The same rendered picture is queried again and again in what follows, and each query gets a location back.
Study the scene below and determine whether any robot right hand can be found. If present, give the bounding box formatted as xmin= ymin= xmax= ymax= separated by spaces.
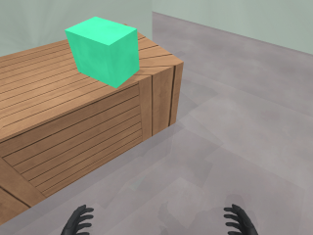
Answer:
xmin=223 ymin=204 xmax=258 ymax=235

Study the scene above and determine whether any pedestal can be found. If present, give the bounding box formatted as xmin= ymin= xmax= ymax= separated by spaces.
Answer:
xmin=0 ymin=23 xmax=184 ymax=225

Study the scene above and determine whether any robot left hand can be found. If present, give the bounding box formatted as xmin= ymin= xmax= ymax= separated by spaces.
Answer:
xmin=61 ymin=205 xmax=94 ymax=235

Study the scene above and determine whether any carton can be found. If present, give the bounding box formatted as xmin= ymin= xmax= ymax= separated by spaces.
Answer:
xmin=65 ymin=17 xmax=140 ymax=88

